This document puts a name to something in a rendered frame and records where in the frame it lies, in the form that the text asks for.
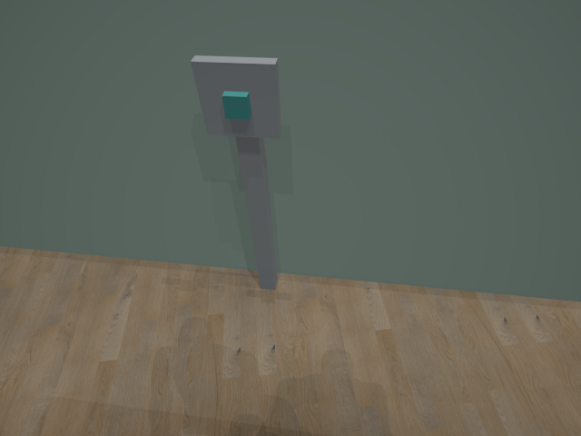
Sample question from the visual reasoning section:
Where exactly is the panel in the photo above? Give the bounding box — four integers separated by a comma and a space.
191, 55, 281, 290

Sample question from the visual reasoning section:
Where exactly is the button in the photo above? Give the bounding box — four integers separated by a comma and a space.
222, 91, 251, 120

